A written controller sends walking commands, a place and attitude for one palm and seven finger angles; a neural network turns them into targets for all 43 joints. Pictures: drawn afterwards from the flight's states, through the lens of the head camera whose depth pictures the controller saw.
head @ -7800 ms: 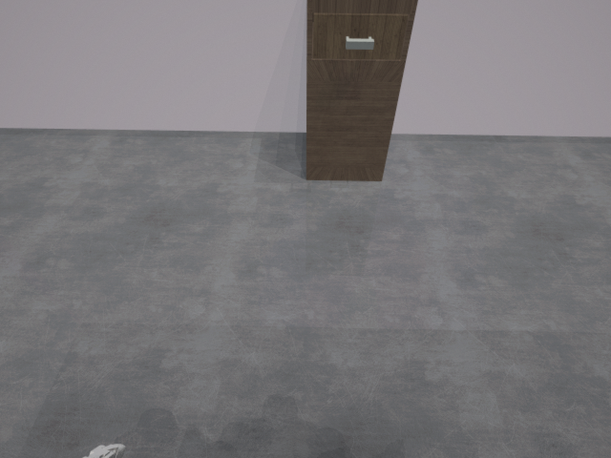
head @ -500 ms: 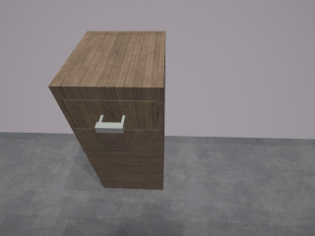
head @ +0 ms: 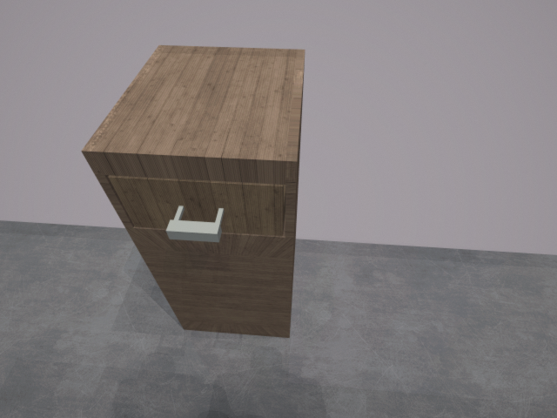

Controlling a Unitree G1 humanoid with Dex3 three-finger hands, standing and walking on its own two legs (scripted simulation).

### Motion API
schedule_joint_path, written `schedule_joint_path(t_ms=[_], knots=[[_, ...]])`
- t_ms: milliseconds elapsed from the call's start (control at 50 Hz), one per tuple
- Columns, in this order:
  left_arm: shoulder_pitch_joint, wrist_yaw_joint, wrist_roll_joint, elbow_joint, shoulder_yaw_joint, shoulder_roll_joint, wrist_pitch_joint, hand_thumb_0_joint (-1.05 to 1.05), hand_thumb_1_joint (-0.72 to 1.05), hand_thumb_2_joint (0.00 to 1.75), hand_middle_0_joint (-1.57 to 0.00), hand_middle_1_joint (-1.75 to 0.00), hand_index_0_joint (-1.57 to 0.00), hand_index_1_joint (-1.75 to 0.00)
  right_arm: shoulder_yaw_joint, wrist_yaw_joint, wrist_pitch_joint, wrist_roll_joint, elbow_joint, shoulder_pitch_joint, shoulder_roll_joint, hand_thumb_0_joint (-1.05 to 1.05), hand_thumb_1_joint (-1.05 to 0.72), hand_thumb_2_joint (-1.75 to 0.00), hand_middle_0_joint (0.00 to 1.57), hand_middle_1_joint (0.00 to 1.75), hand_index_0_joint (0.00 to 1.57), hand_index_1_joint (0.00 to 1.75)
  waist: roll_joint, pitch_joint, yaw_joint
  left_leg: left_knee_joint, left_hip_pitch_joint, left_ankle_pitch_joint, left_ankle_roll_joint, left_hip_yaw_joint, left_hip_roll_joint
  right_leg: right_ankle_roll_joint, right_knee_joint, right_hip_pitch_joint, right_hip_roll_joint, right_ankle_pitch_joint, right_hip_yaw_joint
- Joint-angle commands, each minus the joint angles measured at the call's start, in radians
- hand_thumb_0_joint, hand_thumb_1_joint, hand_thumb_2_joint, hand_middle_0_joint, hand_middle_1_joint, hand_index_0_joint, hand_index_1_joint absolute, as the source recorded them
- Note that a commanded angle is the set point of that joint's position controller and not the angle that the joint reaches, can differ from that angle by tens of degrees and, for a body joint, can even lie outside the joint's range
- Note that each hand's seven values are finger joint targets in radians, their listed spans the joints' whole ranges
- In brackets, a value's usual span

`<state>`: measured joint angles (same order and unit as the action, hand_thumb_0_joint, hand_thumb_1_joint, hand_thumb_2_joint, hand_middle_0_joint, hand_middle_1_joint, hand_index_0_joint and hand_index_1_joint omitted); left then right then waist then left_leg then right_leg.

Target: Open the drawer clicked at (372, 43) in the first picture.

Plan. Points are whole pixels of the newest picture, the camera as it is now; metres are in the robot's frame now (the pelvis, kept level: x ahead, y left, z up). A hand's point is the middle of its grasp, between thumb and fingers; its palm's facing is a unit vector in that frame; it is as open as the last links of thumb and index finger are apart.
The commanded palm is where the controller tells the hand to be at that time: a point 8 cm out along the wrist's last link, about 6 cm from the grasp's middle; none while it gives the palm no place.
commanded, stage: come to a stop and stand still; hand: left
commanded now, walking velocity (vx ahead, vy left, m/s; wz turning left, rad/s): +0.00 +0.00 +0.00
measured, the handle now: (197, 221) +0.48 +0.20 -0.06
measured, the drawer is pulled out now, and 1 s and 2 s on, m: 0.00 0.00 0.00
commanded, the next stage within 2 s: look again from close up in 0.24 s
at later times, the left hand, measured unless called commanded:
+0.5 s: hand out of the picture +0.01 +0.20 -0.18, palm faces -0.02 -0.98 -0.21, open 7.4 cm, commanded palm none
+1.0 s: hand out of the picture +0.01 +0.22 -0.17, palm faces -0.01 -0.98 -0.19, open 7.4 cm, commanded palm none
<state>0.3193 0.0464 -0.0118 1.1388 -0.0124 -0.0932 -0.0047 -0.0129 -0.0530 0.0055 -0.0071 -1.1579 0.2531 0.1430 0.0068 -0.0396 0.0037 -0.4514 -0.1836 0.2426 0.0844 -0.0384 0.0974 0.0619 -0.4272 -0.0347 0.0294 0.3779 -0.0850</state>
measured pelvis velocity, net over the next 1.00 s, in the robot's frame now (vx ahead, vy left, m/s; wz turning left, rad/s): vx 0.01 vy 0.05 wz -0.03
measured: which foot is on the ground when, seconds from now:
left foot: down 0.00-1.00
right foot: down 0.00-1.00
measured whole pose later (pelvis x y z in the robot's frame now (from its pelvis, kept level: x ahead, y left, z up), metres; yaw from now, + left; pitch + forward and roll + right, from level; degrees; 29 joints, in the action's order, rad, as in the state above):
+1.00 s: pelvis +0.01 +0.05 +0.00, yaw -2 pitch +1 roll +0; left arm 0.32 0.03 -0.01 1.07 0.02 -0.15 -0.01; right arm 0.03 -0.03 -0.02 -0.01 -1.11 0.35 0.14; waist 0.00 -0.02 0.00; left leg -0.48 -0.23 0.26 -0.05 -0.08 -0.03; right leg 0.00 -0.50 -0.20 -0.02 0.31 -0.02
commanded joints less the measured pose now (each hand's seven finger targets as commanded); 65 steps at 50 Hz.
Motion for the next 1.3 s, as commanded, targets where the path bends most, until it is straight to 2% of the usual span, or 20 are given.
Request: schedule_joint_path(t_ms=[0,300,320,340,360,380,420,440,480,500,580,640,680,780,980,1080,1140,1180,1240,1280], knots=[[0.080,0.007,0.004,-0.019,-0.020,-0.123,-0.005,0.00,0.90,0.90,-0.20,-0.30,-0.20,-0.30,-0.005,-0.002,-0.007,-0.002,0.023,0.073,0.068,0.00,-0.90,-0.90,0.20,0.30,0.20,0.30,-0.012,-0.021,-0.008,-0.007,0.085,-0.357,-0.078,-0.003,0.023,-0.035,0.070,-0.100,-0.139,-0.578,0.083],[0.061,0.005,0.006,-0.034,-0.020,-0.152,-0.003,0.00,0.90,0.90,-0.20,-0.30,-0.20,-0.30,0.000,0.001,-0.009,-0.003,0.035,0.042,0.094,0.00,-0.90,-0.90,0.20,0.30,0.20,0.30,-0.025,-0.022,0.001,0.012,0.094,-0.386,-0.083,0.005,0.019,-0.041,0.074,-0.072,-0.144,-0.576,0.075],[0.152,0.041,-0.018,-0.023,-0.020,-0.185,-0.054,0.00,0.90,0.90,-0.20,-0.30,-0.20,-0.30,-0.015,0.020,-0.023,0.005,0.129,-0.085,0.136,0.00,-0.90,-0.90,0.20,0.30,0.20,0.30,-0.105,-0.087,0.047,-0.292,-0.077,-0.237,-0.069,-0.062,-0.009,-0.144,0.113,-0.161,-0.208,-1.095,0.210],[0.133,0.036,-0.026,-0.070,-0.034,-0.230,-0.065,0.00,0.90,0.90,-0.20,-0.30,-0.20,-0.30,-0.009,0.030,-0.019,0.000,0.182,-0.043,0.062,0.00,-0.90,-0.90,0.20,0.30,0.20,0.30,-0.163,-0.051,0.005,-0.361,-0.241,0.140,-0.096,-0.019,-0.075,-0.111,0.006,-0.006,-0.267,-1.386,0.194],[0.107,0.036,-0.030,-0.088,-0.023,-0.207,-0.070,0.00,0.90,0.90,-0.20,-0.30,-0.20,-0.30,-0.013,0.028,-0.026,-0.004,0.189,-0.007,0.062,0.00,-0.90,-0.90,0.20,0.30,0.20,0.30,-0.159,0.001,-0.022,-0.323,-0.277,0.201,-0.105,-0.018,-0.065,-0.029,-0.062,0.047,-0.263,-1.455,0.155],[0.084,0.033,-0.021,-0.121,-0.030,-0.226,-0.071,0.00,0.90,0.90,-0.20,-0.30,-0.20,-0.30,-0.010,0.031,-0.030,-0.003,0.196,0.021,0.068,0.00,-0.90,-0.90,0.20,0.30,0.20,0.30,-0.102,0.110,-0.023,-0.239,-0.218,0.164,-0.117,-0.052,-0.087,0.013,-0.133,0.123,-0.242,-1.451,0.136],[0.045,0.025,-0.001,-0.157,-0.024,-0.237,-0.066,0.00,0.90,0.90,-0.20,-0.30,-0.20,-0.30,-0.013,0.032,-0.038,-0.004,0.169,0.123,0.091,0.00,-0.90,-0.90,0.20,0.30,0.20,0.30,-0.144,0.192,-0.065,-0.068,-0.052,-0.099,-0.132,-0.060,-0.111,0.004,-0.261,0.086,-0.185,-1.247,0.101],[0.038,0.022,0.008,-0.171,-0.020,-0.210,-0.056,0.00,0.90,0.90,-0.20,-0.30,-0.20,-0.30,-0.017,0.027,-0.042,-0.009,0.156,0.154,0.127,0.00,-0.90,-0.90,0.20,0.30,0.20,0.30,-0.071,0.198,-0.065,-0.070,0.074,-0.371,-0.158,-0.001,-0.042,-0.017,-0.311,-0.034,-0.145,-0.969,0.080],[0.029,0.018,0.014,-0.197,-0.006,-0.137,-0.019,0.00,0.90,0.90,-0.20,-0.30,-0.20,-0.30,-0.021,0.020,-0.032,-0.010,0.161,0.159,0.167,0.00,-0.90,-0.90,0.20,0.30,0.20,0.30,0.197,0.059,-0.037,0.028,0.079,-0.722,-0.277,0.191,0.148,-0.043,-0.410,-0.262,-0.023,0.086,0.038],[0.015,0.013,0.010,-0.199,0.001,-0.128,-0.008,0.00,0.90,0.90,-0.20,-0.30,-0.20,-0.30,-0.012,0.017,-0.028,-0.013,0.159,0.125,0.154,0.00,-0.90,-0.90,0.20,0.30,0.20,0.30,0.240,-0.036,-0.018,0.070,-0.001,-0.700,-0.292,0.192,0.153,-0.043,-0.424,-0.304,-0.035,0.236,0.059],[0.100,-0.005,-0.001,-0.138,-0.001,-0.136,0.006,0.00,0.90,0.90,-0.20,-0.30,-0.20,-0.30,0.005,0.024,-0.014,-0.012,0.203,-0.013,0.137,0.00,-0.90,-0.90,0.20,0.30,0.20,0.30,0.076,-0.047,0.053,0.068,-0.254,-0.003,-0.228,0.156,0.055,-0.029,-0.127,-0.111,-0.058,-0.015,0.073],[0.026,-0.011,-0.005,-0.160,0.007,-0.194,0.002,0.00,0.90,0.90,-0.20,-0.30,-0.20,-0.30,0.004,0.040,-0.003,-0.012,0.199,0.027,0.117,0.00,-0.90,-0.90,0.20,0.30,0.20,0.30,-0.024,-0.106,-0.004,0.045,-0.186,0.277,-0.148,0.099,-0.050,0.014,0.057,-0.325,-0.132,0.236,0.221],[-0.019,-0.010,-0.004,-0.170,0.005,-0.199,-0.001,0.00,0.90,0.90,-0.20,-0.30,-0.20,-0.30,0.004,0.042,0.005,-0.013,0.174,0.080,0.105,0.00,-0.90,-0.90,0.20,0.30,0.20,0.30,-0.157,-0.130,-0.029,-0.006,-0.128,0.185,-0.142,0.070,-0.057,0.018,0.095,-0.398,-0.136,0.271,0.225],[0.016,-0.009,-0.001,-0.161,0.005,-0.165,0.000,0.00,0.90,0.90,-0.20,-0.30,-0.20,-0.30,0.013,0.034,-0.027,-0.013,0.143,0.124,0.120,0.00,-0.90,-0.90,0.20,0.30,0.20,0.30,0.048,-0.066,-0.009,0.165,-0.157,0.186,-0.173,0.195,0.031,-0.015,-0.041,-0.246,-0.071,-0.007,0.118],[0.071,-0.002,0.007,-0.082,0.010,-0.145,-0.011,0.00,0.90,0.90,-0.20,-0.30,-0.20,-0.30,0.018,0.012,-0.045,0.001,0.084,0.134,0.098,0.00,-0.90,-0.90,0.20,0.30,0.20,0.30,0.005,0.035,-0.002,0.057,0.014,-0.378,-0.156,0.096,0.024,-0.032,-0.031,-0.166,-0.109,-0.325,0.126],[0.069,0.003,0.000,-0.118,-0.008,-0.145,0.013,0.00,0.90,0.90,-0.20,-0.30,-0.20,-0.30,-0.012,-0.008,-0.027,0.002,0.097,0.146,0.137,0.00,-0.90,-0.90,0.20,0.30,0.20,0.30,0.071,0.055,-0.009,0.031,0.085,-0.687,-0.202,0.138,0.108,-0.042,-0.135,-0.248,-0.074,-0.275,0.094],[0.051,-0.002,-0.005,-0.154,-0.023,-0.141,0.029,0.00,0.90,0.90,-0.20,-0.30,-0.20,-0.30,-0.034,-0.014,-0.014,-0.005,0.123,0.133,0.164,0.00,-0.90,-0.90,0.20,0.30,0.20,0.30,0.127,0.071,-0.011,0.040,0.096,-0.756,-0.260,0.190,0.186,-0.042,-0.259,-0.326,-0.052,-0.029,0.079],[0.032,-0.006,-0.008,-0.172,-0.030,-0.135,0.040,0.00,0.90,0.90,-0.20,-0.30,-0.20,-0.30,-0.042,-0.014,-0.008,-0.010,0.138,0.110,0.168,0.00,-0.90,-0.90,0.20,0.30,0.20,0.30,0.129,0.051,-0.008,0.052,0.032,-0.713,-0.298,0.213,0.230,-0.039,-0.326,-0.336,-0.056,0.077,0.080],[0.077,-0.014,-0.011,-0.178,-0.041,-0.123,0.044,0.00,0.90,0.90,-0.20,-0.30,-0.20,-0.30,-0.053,-0.008,0.006,-0.017,0.176,0.020,0.185,0.00,-0.90,-0.90,0.20,0.30,0.20,0.30,0.091,0.055,0.033,-0.009,-0.122,-0.503,-0.250,0.167,0.192,-0.036,-0.200,-0.214,-0.067,-0.093,0.097],[0.072,-0.013,-0.022,-0.194,-0.048,-0.180,0.030,0.00,0.90,0.90,-0.20,-0.30,-0.20,-0.30,-0.050,0.003,0.014,-0.011,0.204,0.025,0.131,0.00,-0.90,-0.90,0.20,0.30,0.20,0.30,-0.124,0.070,0.017,-0.161,-0.201,-0.124,-0.145,0.045,0.006,0.003,-0.050,-0.188,-0.177,-0.400,0.254]])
